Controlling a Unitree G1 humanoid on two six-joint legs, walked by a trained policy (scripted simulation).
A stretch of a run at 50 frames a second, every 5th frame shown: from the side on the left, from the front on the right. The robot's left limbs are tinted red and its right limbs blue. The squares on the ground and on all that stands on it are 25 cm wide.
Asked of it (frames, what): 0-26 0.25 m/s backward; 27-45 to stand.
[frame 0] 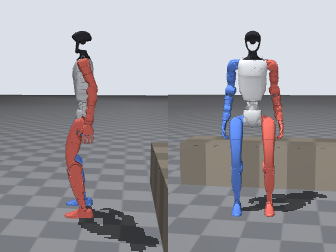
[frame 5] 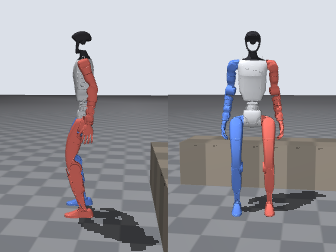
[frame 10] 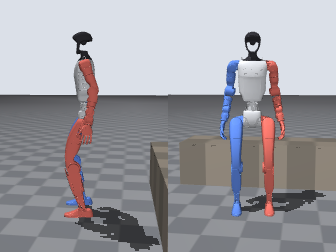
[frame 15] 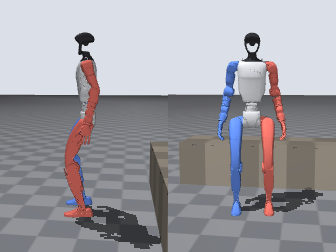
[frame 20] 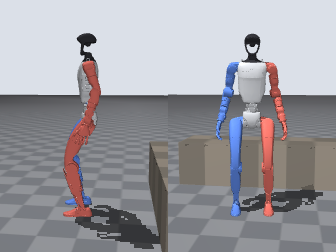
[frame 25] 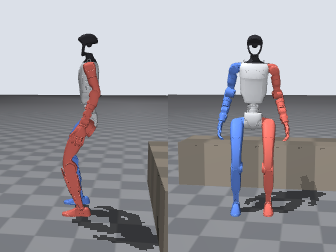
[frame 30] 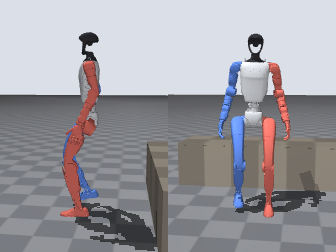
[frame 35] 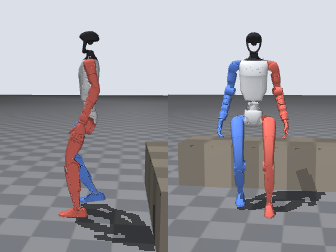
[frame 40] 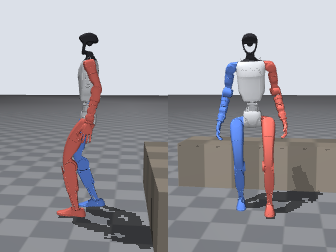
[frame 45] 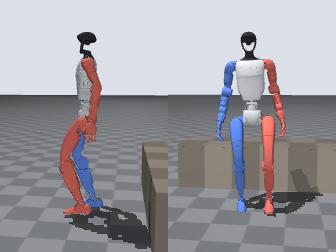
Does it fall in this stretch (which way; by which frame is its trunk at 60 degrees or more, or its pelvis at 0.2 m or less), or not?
no
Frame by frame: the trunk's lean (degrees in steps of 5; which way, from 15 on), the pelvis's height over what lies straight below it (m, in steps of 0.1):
0: 0, 0.8
5: 0, 0.8
10: 5, 0.8
15: 5, 0.8
20: 0, 0.8
25: 0, 0.8
30: 0, 0.8
35: 0, 0.8
40: 0, 0.8
45: 5, 0.8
